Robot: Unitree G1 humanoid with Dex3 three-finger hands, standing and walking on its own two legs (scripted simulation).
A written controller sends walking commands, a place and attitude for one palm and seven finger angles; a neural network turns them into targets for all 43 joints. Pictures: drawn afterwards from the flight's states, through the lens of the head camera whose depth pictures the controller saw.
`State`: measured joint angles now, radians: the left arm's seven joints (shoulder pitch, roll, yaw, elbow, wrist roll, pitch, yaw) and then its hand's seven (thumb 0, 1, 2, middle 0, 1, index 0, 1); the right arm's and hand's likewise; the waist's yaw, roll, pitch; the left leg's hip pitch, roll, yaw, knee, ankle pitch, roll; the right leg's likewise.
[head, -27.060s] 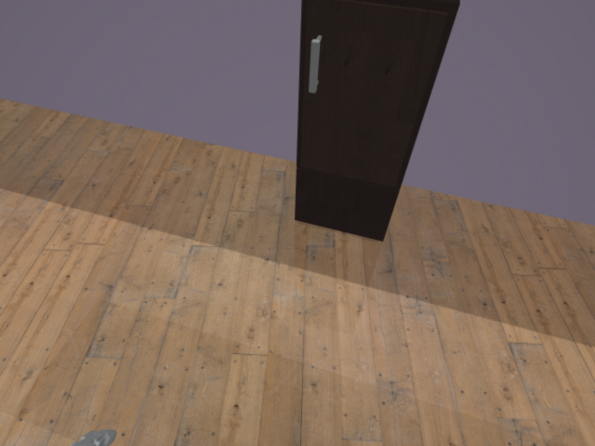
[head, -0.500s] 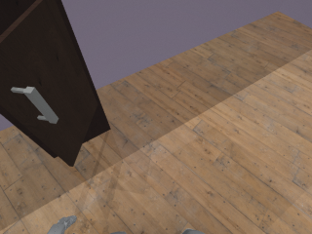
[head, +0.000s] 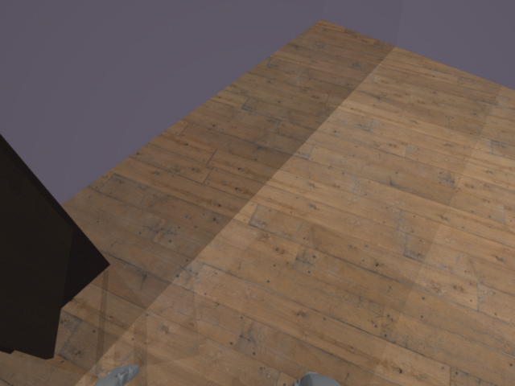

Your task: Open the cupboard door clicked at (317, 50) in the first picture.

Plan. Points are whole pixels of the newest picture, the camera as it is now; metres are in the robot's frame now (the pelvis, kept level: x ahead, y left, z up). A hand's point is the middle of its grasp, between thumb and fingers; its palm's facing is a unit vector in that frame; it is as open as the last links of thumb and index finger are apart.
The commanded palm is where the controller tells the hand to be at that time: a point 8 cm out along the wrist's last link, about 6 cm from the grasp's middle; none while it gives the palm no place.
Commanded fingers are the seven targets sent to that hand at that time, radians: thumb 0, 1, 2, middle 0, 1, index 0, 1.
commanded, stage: walk to a spot facing it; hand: left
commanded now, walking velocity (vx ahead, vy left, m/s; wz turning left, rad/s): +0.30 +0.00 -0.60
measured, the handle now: out of the picture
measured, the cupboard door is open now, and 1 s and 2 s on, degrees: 49 49 49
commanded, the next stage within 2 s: turn to face it in 1.46 s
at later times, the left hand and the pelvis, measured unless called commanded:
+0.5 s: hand (181, 338) +0.22 +0.16 -0.19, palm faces -0.24 -0.96 -0.16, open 7.4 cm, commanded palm none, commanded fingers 0.00 0.90 0.90 -0.20 -0.30 -0.20 -0.30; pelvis +0.16 -0.03 -0.02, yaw -17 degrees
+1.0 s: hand (285, 208) +0.52 -0.05 -0.17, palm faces -0.41 -0.89 -0.21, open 7.2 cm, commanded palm none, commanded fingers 0.00 0.90 0.90 -0.20 -0.30 -0.20 -0.30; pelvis +0.35 -0.17 +0.00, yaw -25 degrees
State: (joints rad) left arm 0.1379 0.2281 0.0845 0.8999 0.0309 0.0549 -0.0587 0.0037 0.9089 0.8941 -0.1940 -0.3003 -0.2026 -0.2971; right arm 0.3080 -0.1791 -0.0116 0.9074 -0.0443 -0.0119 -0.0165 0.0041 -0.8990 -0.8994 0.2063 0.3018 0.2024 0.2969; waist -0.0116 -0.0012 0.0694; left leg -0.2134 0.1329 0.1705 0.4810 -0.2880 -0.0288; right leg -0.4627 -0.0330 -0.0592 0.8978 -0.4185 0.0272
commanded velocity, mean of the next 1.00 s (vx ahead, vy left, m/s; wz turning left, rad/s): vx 0.36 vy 0.00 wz -0.34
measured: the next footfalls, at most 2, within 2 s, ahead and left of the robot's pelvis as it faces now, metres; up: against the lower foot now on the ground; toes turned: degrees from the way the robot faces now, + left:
right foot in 0.10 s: +0.07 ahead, -0.14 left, +0.00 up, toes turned -10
left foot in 0.42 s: +0.27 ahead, +0.07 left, +0.00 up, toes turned -9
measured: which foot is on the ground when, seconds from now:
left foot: down 0.00-0.10, up 0.12-0.40, down 0.42-0.82, up 0.84-1.00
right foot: up 0.00-0.08, down 0.10-0.42, up 0.44-0.80, down 0.82-1.00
